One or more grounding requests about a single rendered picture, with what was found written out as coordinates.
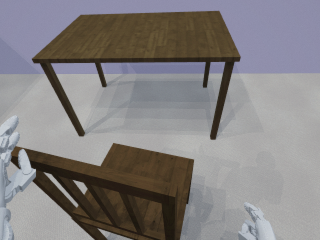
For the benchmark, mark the chair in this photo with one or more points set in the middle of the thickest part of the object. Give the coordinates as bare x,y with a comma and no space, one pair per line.
136,193

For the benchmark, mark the table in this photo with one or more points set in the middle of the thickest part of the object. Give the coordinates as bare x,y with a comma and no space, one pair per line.
157,37

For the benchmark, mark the left robot forearm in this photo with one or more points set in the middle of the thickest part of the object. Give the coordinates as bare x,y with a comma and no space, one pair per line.
6,231

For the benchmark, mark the robot left hand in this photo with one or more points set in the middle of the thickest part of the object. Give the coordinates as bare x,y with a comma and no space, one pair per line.
23,176

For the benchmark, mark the robot right hand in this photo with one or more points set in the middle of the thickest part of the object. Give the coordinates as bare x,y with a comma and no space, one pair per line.
261,230

